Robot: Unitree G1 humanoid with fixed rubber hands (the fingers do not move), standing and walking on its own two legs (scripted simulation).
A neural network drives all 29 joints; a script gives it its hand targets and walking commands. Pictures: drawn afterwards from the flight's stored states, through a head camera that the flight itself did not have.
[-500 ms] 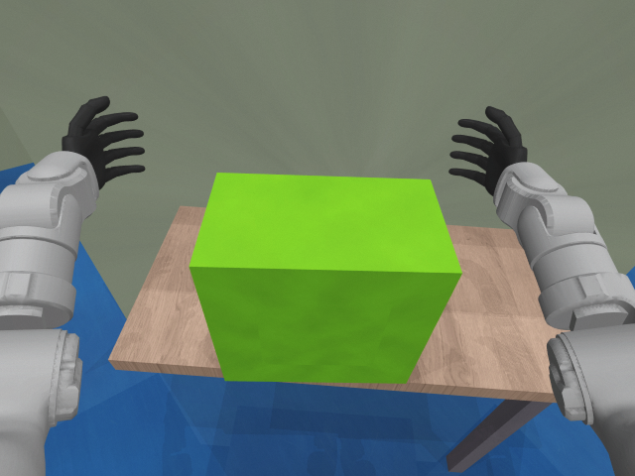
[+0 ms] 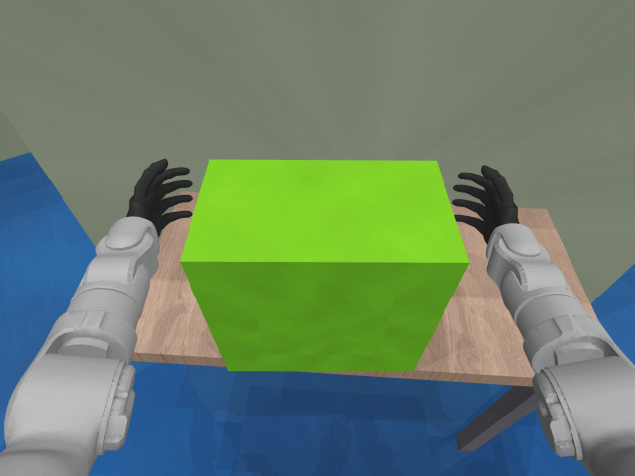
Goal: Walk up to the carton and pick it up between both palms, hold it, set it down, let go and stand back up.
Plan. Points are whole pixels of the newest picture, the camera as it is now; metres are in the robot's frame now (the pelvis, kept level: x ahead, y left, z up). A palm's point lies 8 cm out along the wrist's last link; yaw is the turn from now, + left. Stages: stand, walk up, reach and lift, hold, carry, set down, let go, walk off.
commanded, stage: reach and lift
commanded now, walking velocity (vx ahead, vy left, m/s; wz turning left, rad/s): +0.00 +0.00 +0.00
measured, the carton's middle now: (322, 276) +0.39 -0.02 +0.02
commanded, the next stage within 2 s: none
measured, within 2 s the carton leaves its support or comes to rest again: neither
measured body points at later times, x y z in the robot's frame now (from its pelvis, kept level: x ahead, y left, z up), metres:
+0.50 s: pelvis -0.02 +0.01 -0.01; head +0.03 +0.01 +0.43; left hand +0.44 +0.21 +0.08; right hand +0.41 -0.24 +0.08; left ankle +0.00 +0.13 -0.74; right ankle +0.00 -0.12 -0.74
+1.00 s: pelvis -0.02 +0.00 -0.02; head +0.03 +0.01 +0.43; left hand +0.44 +0.18 +0.07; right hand +0.41 -0.21 +0.07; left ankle +0.00 +0.13 -0.74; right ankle +0.00 -0.12 -0.74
